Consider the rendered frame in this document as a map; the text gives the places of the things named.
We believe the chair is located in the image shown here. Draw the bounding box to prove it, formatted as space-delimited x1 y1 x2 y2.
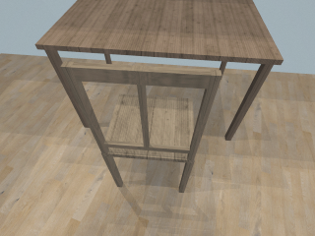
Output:
60 61 222 193

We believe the table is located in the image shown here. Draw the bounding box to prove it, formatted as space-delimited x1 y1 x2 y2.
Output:
35 0 284 141

